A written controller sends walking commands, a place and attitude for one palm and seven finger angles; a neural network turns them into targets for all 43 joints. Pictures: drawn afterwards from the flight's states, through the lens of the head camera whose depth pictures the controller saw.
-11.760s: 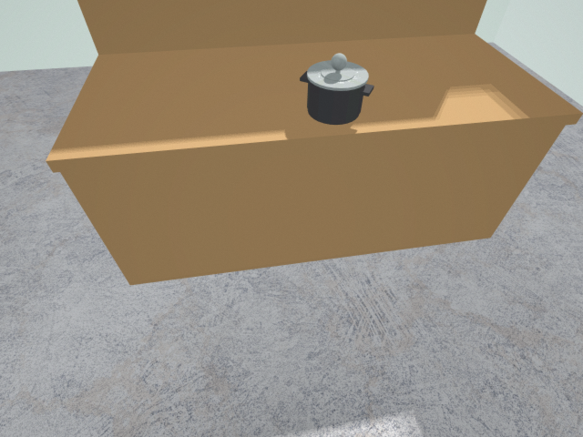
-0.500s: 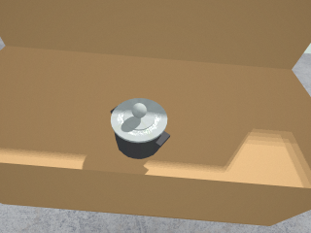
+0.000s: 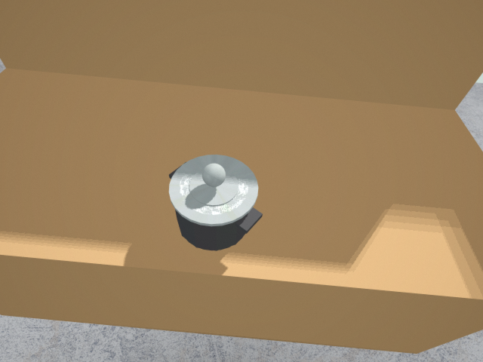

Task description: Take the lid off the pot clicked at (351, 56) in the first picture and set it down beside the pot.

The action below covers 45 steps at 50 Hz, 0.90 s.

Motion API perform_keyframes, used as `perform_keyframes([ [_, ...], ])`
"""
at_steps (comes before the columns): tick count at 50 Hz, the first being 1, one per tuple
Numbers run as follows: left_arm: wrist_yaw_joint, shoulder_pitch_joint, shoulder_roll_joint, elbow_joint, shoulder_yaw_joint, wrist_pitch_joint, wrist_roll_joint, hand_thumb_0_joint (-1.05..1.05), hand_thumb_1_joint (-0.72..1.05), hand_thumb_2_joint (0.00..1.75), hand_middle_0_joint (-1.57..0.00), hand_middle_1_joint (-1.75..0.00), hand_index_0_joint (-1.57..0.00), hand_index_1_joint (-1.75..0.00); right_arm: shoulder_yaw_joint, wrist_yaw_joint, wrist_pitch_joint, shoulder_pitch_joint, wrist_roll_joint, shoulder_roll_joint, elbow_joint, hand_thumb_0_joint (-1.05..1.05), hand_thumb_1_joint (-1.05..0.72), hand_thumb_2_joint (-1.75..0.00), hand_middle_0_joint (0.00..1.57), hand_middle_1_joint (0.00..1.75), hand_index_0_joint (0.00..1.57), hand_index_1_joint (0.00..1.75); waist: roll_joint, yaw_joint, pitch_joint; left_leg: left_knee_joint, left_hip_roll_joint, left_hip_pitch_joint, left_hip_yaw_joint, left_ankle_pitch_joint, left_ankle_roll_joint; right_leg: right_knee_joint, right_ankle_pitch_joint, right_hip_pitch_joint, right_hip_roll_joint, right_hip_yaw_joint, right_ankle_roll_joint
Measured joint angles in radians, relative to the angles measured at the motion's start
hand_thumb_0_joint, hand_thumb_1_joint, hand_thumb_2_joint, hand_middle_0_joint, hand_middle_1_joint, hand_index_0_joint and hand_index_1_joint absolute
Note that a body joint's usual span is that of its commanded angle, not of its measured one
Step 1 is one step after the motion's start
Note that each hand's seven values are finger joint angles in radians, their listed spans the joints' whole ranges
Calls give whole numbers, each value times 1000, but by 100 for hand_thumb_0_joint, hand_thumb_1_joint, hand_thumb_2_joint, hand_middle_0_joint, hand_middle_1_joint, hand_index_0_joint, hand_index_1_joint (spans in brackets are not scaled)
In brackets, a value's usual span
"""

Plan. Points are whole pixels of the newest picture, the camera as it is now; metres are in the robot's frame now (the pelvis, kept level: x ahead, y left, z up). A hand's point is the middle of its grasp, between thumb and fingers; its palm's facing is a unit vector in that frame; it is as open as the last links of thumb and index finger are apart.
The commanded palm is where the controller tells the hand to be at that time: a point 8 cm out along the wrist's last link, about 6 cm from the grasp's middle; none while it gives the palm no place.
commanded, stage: look again from close up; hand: left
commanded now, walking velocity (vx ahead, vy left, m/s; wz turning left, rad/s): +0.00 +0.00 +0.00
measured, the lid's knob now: (213, 175) +0.44 +0.09 +0.04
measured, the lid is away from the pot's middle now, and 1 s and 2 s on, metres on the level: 0.00 0.00 0.00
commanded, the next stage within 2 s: lift the closed hand beside the body in 0.38 s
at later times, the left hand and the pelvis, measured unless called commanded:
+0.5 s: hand out of the picture -0.03 +0.15 -0.18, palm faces +0.02 -0.99 -0.11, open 7.3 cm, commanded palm +0.08 +0.20 -0.07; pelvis +0.00 +0.01 +0.00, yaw +0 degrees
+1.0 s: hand out of the picture +0.07 +0.19 -0.08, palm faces +0.25 -0.94 -0.24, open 3.5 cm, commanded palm +0.04 +0.24 -0.05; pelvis -0.04 -0.03 -0.01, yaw +4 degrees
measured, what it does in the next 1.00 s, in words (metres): stands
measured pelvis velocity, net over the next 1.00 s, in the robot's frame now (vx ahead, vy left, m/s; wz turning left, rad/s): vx -0.04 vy -0.03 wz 0.06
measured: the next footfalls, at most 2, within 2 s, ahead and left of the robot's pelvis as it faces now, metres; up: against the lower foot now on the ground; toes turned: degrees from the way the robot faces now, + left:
none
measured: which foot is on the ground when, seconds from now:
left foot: down 0.00-1.00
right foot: down 0.00-1.00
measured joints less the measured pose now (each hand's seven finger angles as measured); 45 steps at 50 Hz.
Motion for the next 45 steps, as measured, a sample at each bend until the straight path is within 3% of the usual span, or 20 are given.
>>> perform_keyframes([
  [25, 6, 19, -26, 28, -5, -11, 5, 1, 91, 90, -20, -30, -20, -30, 1, 0, 1, 9, 3, 20, 14, 1, -92, -90, 20, 30, 20, 30, -4, 1, 0, 19, 1, -20, -5, -3, 6, -12, 11, -2, 0, -6, 7],
  [26, 14, 52, -17, -96, -28, 38, -13, 1, 92, 90, -20, -30, -20, -30, 4, 5, -11, 28, 13, 11, -24, 2, -92, -90, 20, 30, 20, 30, 0, 3, 5, 31, -1, -29, -8, -6, 5, -2, 9, -10, -2, -10, 8],
  [28, 64, 143, 35, -365, -49, 93, -12, 7, 97, 90, -22, -31, -22, -31, 7, -2, -100, 78, 44, -18, -87, 4, -94, -90, 20, 30, 20, 30, 11, 18, -4, 40, -7, -39, -8, -9, 0, 34, -5, -33, -9, -10, -11],
  [31, 111, 184, 95, -642, -56, 110, -33, 9, 100, 90, -26, -36, -26, -36, 3, 2, -191, 87, 70, -78, -157, 4, -94, -90, 20, 30, 20, 30, 47, 12, -23, 54, -26, -41, -25, -10, 8, 59, -26, -31, -28, -28, -8],
  [33, 117, 142, 92, -700, -80, 81, -19, 8, 99, 90, -31, -41, -31, -41, 1, 12, -217, 46, 62, -123, -206, 4, -94, -90, 20, 30, 20, 30, 78, -4, -30, 67, -32, -47, -32, -9, 17, 68, -26, -31, -35, -36, 1],
  [36, 82, 61, 27, -686, -69, 44, 11, 6, 97, 90, -39, -51, -39, -51, -21, 34, -194, -49, 36, -149, -286, 3, -93, -90, 20, 30, 20, 30, 93, -20, -54, 93, -30, -84, -24, -8, 18, 99, -24, -73, -35, -28, 13],
  [39, 34, 75, -19, -749, 14, 14, 3, 4, 95, 90, -50, -63, -51, -63, -38, 40, -145, -125, 22, -121, -371, 3, -92, -90, 20, 30, 20, 30, 53, -14, -68, 99, -16, -97, -10, -5, 3, 117, -21, -98, -22, -14, 6],
  [42, 22, 151, 1, -869, 58, -15, -14, 3, 93, 90, -63, -76, -63, -76, -37, 32, -117, -152, 27, -97, -479, 2, -92, -90, 20, 30, 20, 30, 7, 5, -62, 103, 0, -90, -18, -3, -13, 115, -19, -87, -6, -23, -11],
  [45, 21, 187, 36, -907, 67, -30, -15, 2, 92, 90, -75, -90, -75, -90, -35, 20, -107, -173, 30, -104, -565, 2, -91, -90, 20, 30, 20, 30, 0, 24, -48, 129, 13, -108, -44, -8, -24, 113, -17, -84, 6, -49, -24],
])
